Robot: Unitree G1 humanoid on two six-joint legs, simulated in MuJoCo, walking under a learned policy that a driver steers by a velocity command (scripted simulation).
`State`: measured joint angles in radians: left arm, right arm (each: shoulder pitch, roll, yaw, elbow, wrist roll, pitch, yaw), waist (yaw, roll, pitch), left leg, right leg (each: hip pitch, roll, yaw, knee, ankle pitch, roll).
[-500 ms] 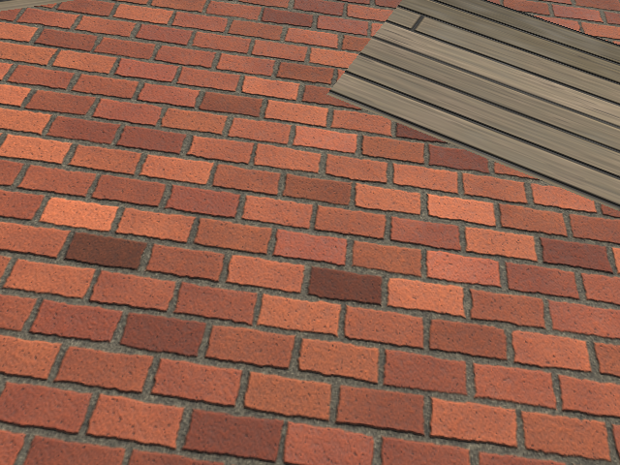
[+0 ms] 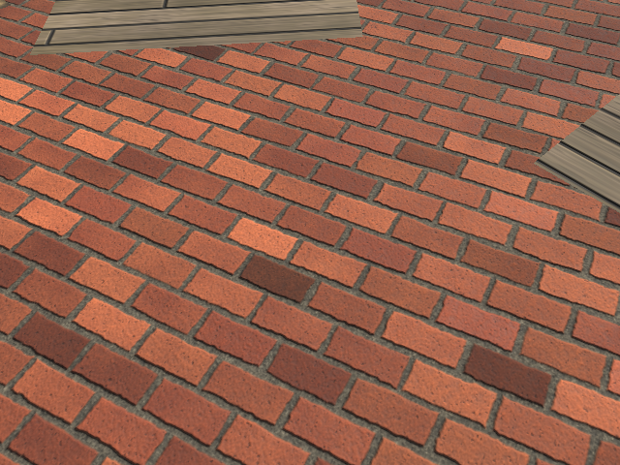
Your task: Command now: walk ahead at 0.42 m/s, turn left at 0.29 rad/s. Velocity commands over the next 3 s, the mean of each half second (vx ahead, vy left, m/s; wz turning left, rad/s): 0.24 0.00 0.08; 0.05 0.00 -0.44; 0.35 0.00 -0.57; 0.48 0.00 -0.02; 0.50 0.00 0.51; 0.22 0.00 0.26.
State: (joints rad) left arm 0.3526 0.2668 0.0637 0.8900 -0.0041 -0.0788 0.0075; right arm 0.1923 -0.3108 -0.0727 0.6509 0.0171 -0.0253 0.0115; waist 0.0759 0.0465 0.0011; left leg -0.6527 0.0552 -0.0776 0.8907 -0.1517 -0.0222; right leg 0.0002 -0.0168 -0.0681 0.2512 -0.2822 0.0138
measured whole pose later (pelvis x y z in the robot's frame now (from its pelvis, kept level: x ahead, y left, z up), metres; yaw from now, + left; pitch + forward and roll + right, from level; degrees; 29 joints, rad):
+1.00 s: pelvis +0.24 +0.05 +0.00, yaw -16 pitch +3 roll +2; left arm 0.18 0.32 0.08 0.70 -0.02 0.03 0.03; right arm 0.07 -0.30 -0.08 0.77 0.01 0.00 -0.02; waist 0.03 0.01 0.05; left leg -0.41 -0.03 -0.09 0.71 -0.36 -0.08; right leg -0.29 0.06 0.15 0.46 -0.20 -0.03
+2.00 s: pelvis +0.58 -0.19 -0.01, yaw -31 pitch +1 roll -2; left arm 0.31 0.28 0.06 0.77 0.00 -0.09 -0.01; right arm 0.15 -0.28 -0.04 0.74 0.02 -0.06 0.04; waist 0.06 0.05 0.03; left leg -0.67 0.08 -0.03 0.64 0.10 0.01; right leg 0.09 0.07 -0.13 0.18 -0.30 -0.04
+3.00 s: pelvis +1.01 -0.39 -0.01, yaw -7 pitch +0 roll -1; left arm 0.20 0.25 0.02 0.82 0.01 -0.04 -0.02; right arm 0.15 -0.26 -0.03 0.67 -0.02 0.04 -0.02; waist 0.04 0.00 0.03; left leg -0.30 0.01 -0.06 0.50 -0.21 -0.02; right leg -0.22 0.01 -0.03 0.48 -0.26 -0.01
